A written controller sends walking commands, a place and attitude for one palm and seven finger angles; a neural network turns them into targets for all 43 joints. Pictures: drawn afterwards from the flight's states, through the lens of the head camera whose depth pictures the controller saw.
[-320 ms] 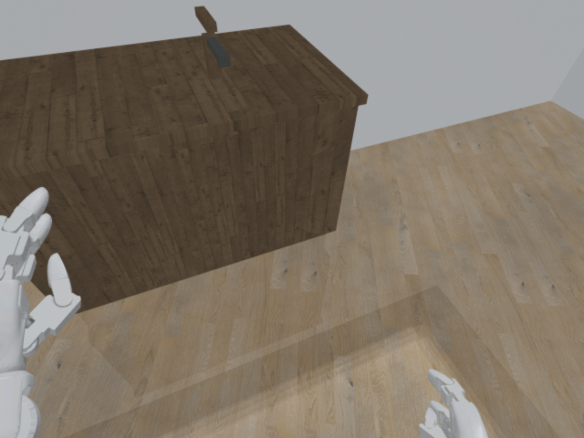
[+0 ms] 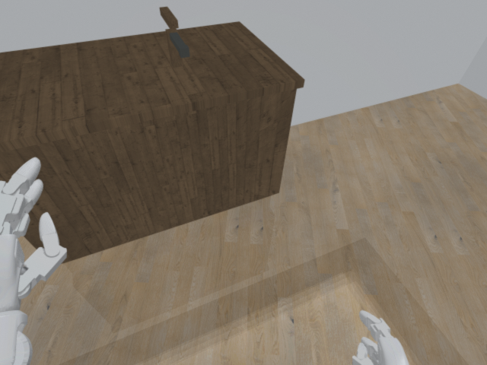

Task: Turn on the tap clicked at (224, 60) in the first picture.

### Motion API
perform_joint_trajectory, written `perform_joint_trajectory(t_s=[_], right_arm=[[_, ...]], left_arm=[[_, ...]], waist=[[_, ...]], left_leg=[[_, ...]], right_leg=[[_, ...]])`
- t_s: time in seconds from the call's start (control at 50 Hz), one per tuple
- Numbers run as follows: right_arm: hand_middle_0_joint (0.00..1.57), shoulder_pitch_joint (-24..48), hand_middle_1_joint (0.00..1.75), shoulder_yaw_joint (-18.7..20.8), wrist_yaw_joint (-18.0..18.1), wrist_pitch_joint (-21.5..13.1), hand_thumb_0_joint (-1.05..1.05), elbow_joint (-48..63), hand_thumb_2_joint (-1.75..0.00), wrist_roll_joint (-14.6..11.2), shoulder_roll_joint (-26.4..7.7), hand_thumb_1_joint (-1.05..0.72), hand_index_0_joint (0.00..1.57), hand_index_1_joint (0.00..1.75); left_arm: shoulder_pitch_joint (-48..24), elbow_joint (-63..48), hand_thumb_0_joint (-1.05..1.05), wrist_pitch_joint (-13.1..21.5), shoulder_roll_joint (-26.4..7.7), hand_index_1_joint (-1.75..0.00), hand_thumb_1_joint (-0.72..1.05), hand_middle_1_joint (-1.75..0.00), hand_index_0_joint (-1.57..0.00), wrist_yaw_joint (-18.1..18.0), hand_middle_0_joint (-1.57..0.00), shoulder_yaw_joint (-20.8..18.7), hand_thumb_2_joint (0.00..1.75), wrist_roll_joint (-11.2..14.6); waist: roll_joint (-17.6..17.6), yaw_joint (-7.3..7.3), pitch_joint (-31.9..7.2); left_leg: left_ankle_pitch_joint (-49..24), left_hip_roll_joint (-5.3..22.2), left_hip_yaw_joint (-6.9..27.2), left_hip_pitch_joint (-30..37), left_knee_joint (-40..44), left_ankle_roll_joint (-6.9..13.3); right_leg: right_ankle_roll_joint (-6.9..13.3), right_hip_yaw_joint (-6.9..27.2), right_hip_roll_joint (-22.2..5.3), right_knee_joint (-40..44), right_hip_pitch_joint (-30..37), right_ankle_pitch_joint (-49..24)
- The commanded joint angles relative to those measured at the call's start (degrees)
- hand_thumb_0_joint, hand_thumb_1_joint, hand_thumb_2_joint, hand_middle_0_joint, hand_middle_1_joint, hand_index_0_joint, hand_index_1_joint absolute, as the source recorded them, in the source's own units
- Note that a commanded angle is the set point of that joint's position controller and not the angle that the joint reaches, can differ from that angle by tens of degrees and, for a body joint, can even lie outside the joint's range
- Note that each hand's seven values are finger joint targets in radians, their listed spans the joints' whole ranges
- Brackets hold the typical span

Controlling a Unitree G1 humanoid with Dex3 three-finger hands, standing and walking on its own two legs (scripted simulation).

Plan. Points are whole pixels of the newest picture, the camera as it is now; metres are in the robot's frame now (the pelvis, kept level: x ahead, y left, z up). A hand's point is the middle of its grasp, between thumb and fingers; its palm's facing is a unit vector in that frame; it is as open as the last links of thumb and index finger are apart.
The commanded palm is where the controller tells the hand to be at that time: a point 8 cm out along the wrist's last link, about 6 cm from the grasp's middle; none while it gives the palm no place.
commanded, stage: look at it before walking up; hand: left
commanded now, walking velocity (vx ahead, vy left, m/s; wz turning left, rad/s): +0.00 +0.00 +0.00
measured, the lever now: (184, 51) +0.96 +0.24 +0.08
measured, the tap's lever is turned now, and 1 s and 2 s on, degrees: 0 0 0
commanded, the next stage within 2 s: walk to a spot facing it in 0.08 s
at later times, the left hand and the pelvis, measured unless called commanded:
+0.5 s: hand (113, 224) +0.26 +0.19 +0.16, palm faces +0.37 -0.85 -0.38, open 7.5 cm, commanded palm +0.21 +0.23 +0.18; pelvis +0.02 -0.03 -0.01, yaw -7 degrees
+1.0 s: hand (216, 138) +0.42 +0.08 +0.17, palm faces +0.13 -0.88 -0.45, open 7.4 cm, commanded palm +0.38 +0.13 +0.18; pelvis +0.14 -0.08 -0.01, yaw -18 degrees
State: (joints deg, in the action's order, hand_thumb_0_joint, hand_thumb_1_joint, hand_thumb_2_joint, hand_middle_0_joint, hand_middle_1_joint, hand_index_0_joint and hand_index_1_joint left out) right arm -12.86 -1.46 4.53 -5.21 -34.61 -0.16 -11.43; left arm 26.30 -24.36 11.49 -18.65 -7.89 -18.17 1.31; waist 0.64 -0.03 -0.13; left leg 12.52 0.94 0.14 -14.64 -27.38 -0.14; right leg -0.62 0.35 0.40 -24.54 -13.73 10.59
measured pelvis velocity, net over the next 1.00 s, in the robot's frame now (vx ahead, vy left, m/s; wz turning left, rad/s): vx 0.14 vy -0.08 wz -0.31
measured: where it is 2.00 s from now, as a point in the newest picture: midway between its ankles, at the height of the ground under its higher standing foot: outside the picture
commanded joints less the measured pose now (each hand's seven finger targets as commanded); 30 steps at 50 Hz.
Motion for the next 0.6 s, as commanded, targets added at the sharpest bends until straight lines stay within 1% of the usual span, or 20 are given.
perform_joint_trajectory(t_s=[0.0,0.08,0.1,0.16,0.22,0.26,0.3,0.32,0.34,0.36,0.38,0.42,0.44,0.46,0.48,0.5,0.52,0.54,0.56,0.58], right_arm=[[0.20,5.5,0.30,2.8,0.4,-3.0,0.00,8.8,-0.90,0.2,-6.8,-0.90,0.20,0.30],[0.20,5.7,0.30,2.8,0.5,-3.0,0.00,8.8,-0.90,0.2,-6.9,-0.90,0.20,0.30],[0.20,5.7,0.30,2.9,0.4,-3.1,0.00,8.9,-0.90,0.1,-6.9,-0.90,0.20,0.30],[0.20,6.1,0.30,2.9,0.5,-3.1,0.00,8.9,-0.90,0.2,-7.0,-0.90,0.20,0.30],[0.20,5.6,0.30,3.3,0.5,-3.2,0.00,8.9,-0.90,0.4,-7.2,-0.90,0.20,0.30],[0.20,5.8,0.30,3.5,0.7,-3.1,0.00,9.3,-0.90,0.5,-7.7,-0.90,0.20,0.30],[0.20,5.4,0.30,3.2,1.0,-3.0,0.00,9.4,-0.90,0.4,-7.8,-0.90,0.20,0.30],[0.20,5.3,0.30,3.3,1.1,-3.1,0.00,9.3,-0.90,0.3,-7.5,-0.90,0.20,0.30],[0.20,4.8,0.30,3.4,1.0,-3.4,0.00,9.0,-0.90,0.5,-7.3,-0.90,0.20,0.30],[0.20,4.3,0.30,3.6,1.0,-3.8,0.00,8.5,-0.90,0.6,-7.1,-0.90,0.20,0.30],[0.20,3.8,0.30,3.6,0.8,-4.1,0.00,8.1,-0.90,0.9,-7.2,-0.90,0.20,0.30],[0.20,3.9,0.30,3.6,0.1,-4.3,0.00,7.5,-0.90,1.1,-7.4,-0.90,0.20,0.30],[0.20,4.2,0.30,3.6,-0.3,-4.3,0.00,7.4,-0.90,1.2,-7.6,-0.90,0.20,0.30],[0.20,4.7,0.30,3.6,-0.5,-4.4,0.00,7.7,-0.90,0.9,-7.5,-0.90,0.20,0.30],[0.20,5.1,0.30,3.5,-0.9,-4.3,0.00,7.9,-0.90,0.9,-7.3,-0.90,0.20,0.30],[0.20,4.8,0.30,3.4,-1.3,-4.0,0.00,7.9,-0.90,0.7,-6.3,-0.90,0.20,0.30],[0.20,7.0,0.30,3.2,-1.3,-3.9,0.00,9.5,-0.90,0.5,-5.4,-0.90,0.20,0.30],[0.20,8.0,0.30,3.6,-1.5,-4.2,0.00,9.1,-0.90,0.8,-6.6,-0.90,0.20,0.30],[0.20,8.2,0.30,4.4,-1.8,-4.0,0.00,8.8,-0.90,0.6,-7.0,-0.90,0.20,0.30],[0.20,6.3,0.30,3.5,-1.7,-3.6,0.00,8.2,-0.90,0.7,-6.2,-0.90,0.20,0.30]], left_arm=[[-3.3,-11.1,0.00,3.8,-9.0,-0.30,0.90,-0.30,-0.20,-1.0,-0.20,-5.6,0.90,0.2],[-4.3,-11.6,0.00,3.8,-9.5,-0.30,0.90,-0.30,-0.20,-1.0,-0.20,-5.8,0.90,0.2],[-4.2,-11.5,0.00,3.8,-9.3,-0.30,0.90,-0.30,-0.20,-1.0,-0.20,-5.5,0.90,0.1],[-5.0,-12.4,0.00,3.8,-9.9,-0.30,0.90,-0.30,-0.20,-1.0,-0.20,-5.8,0.90,0.1],[-5.6,-13.0,0.00,4.0,-9.5,-0.30,0.90,-0.30,-0.20,-1.3,-0.20,-5.7,0.90,0.1],[-6.8,-14.2,0.00,3.9,-9.2,-0.30,0.90,-0.30,-0.20,-1.4,-0.20,-5.5,0.90,0.1],[-7.7,-13.4,0.00,3.8,-7.9,-0.30,0.90,-0.30,-0.20,-1.7,-0.20,-4.9,0.90,-0.4],[-7.9,-12.6,0.00,3.8,-8.0,-0.30,0.90,-0.30,-0.20,-1.9,-0.20,-5.1,0.90,-0.6],[-8.2,-11.9,0.00,3.6,-8.0,-0.30,0.90,-0.30,-0.20,-1.9,-0.20,-4.9,0.90,-0.7],[-9.1,-11.7,0.00,3.9,-8.5,-0.30,0.90,-0.30,-0.20,-1.8,-0.20,-5.3,0.90,-0.6],[-9.4,-12.1,0.00,3.9,-7.7,-0.30,0.90,-0.30,-0.20,-1.6,-0.20,-4.1,0.90,-0.9],[-9.7,-11.2,0.00,3.9,-7.7,-0.30,0.90,-0.30,-0.20,-1.1,-0.20,-3.7,0.90,-0.8],[-10.1,-10.8,0.00,3.8,-7.9,-0.30,0.90,-0.30,-0.20,-0.9,-0.20,-3.6,0.90,-0.9],[-10.5,-11.0,0.00,3.7,-8.2,-0.30,0.90,-0.30,-0.20,-0.8,-0.20,-3.8,0.90,-1.0],[-10.4,-10.4,0.00,3.6,-8.4,-0.30,0.90,-0.30,-0.20,-0.7,-0.20,-3.7,0.90,-1.2],[-9.7,-9.9,0.00,3.6,-9.9,-0.30,0.90,-0.30,-0.20,-0.7,-0.20,-4.8,0.90,-1.4],[-9.7,-9.7,0.00,3.2,-12.2,-0.30,0.90,-0.30,-0.20,-1.0,-0.20,-6.4,0.90,-0.9],[-12.5,-11.2,0.00,3.6,-12.4,-0.30,0.90,-0.30,-0.20,-1.4,-0.20,-7.0,0.90,-0.1],[-12.4,-12.6,0.00,4.4,-12.6,-0.30,0.90,-0.30,-0.20,-1.1,-0.20,-7.8,0.90,-0.5],[-7.3,-11.7,0.00,5.3,-14.1,-0.30,0.90,-0.30,-0.20,-1.1,-0.20,-9.7,0.90,-0.1]], waist=[[1.5,0.20,-5.6],[0.9,0.17,-5.7],[2.0,0.15,-5.4],[2.4,0.21,-5.2],[1.8,0.06,-6.2],[5.0,-0.08,-5.1],[10.2,-0.37,-2.6],[12.1,-0.37,-1.9],[11.5,-0.67,-1.4],[10.8,-0.87,-1.6],[10.6,-1.03,-1.5],[11.0,-0.45,-2.2],[12.0,-0.10,-2.3],[11.3,0.40,-2.8],[8.1,1.14,-2.5],[-3.6,1.43,-3.0],[-20.4,2.19,-2.8],[-16.9,1.28,-2.0],[-11.3,0.36,-1.2],[-6.0,0.27,-0.1]], left_leg=[[-3.2,2.2,1.1,-2.6,5.5,0.2],[-2.5,1.9,1.0,-2.3,5.3,0.2],[-2.7,2.0,0.9,-1.9,5.4,0.3],[-1.0,1.9,1.0,-2.1,6.0,0.2],[7.7,3.8,0.8,-1.0,5.4,1.0],[18.3,6.4,3.4,-1.0,7.6,2.0],[28.4,12.2,10.1,-2.9,12.7,4.9],[29.7,15.7,13.0,-3.7,14.4,6.8],[27.1,17.5,14.1,-2.7,14.0,8.3],[22.8,18.5,14.4,0.9,12.6,9.1],[16.1,19.0,12.8,2.7,10.6,9.4],[4.2,18.8,7.3,3.1,6.6,8.5],[2.4,17.8,3.7,0.9,4.1,7.2],[3.9,16.2,-0.6,-1.0,-0.2,5.4],[7.0,14.0,-3.1,-6.7,-7.1,3.7],[11.2,8.8,-7.3,-13.8,-21.8,1.6],[22.5,0.4,-7.4,-27.8,-38.9,-1.3],[18.9,1.9,0.7,-29.6,-45.6,-1.7],[15.6,3.6,3.0,-28.7,-46.3,-2.0],[11.6,4.7,2.4,-29.3,-47.8,-2.4]], right_leg=[[0.4,2.2,-2.0,3.4,5.2,-3.6],[0.4,2.4,-2.0,4.0,4.8,-2.6],[0.4,2.4,-1.9,4.0,4.3,-2.6],[0.3,2.4,-1.6,4.5,4.0,-0.8],[1.4,4.4,-1.6,1.9,1.2,5.4],[1.9,4.2,-0.4,-1.6,-3.6,12.7],[1.1,0.7,2.1,-11.2,-7.6,14.7],[0.7,-1.8,2.3,-17.4,-8.7,14.4],[0.4,-2.6,1.8,-21.2,-10.7,15.8],[0.3,-2.5,1.2,-22.3,-14.0,16.7],[0.1,-2.9,0.6,-22.6,-15.1,17.5],[0.0,-4.7,0.1,-19.0,-12.0,17.8],[0.2,-5.9,0.4,-15.3,-7.8,16.8],[0.6,-6.7,0.5,-10.8,-3.7,14.3],[1.9,-4.6,-0.1,-5.5,2.2,11.1],[6.2,9.0,-6.7,1.6,7.3,10.4],[12.7,35.5,-19.3,9.0,11.5,6.6],[13.1,38.6,-21.8,11.8,9.2,10.1],[12.7,37.7,-19.6,12.7,6.4,15.3],[14.3,34.3,-18.8,11.2,7.1,11.5]])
